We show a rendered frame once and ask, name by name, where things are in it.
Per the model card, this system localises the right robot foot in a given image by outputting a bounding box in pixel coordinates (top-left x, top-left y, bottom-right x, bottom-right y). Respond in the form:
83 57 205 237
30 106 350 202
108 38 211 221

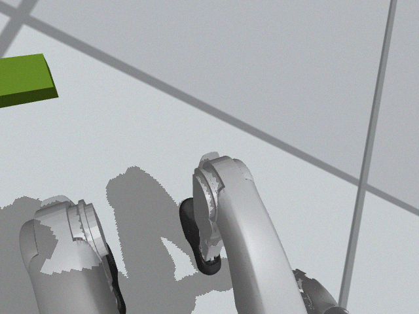
179 198 221 275

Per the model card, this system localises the carton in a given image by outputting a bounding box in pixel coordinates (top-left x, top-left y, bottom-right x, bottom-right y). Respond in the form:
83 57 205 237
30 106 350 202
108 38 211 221
0 54 58 108

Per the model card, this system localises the right robot hand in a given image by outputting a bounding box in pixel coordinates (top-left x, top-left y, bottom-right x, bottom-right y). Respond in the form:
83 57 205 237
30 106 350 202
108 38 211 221
293 269 339 314

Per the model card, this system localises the left robot foot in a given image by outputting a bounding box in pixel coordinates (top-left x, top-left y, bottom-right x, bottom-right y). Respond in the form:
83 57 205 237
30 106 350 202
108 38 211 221
106 244 126 314

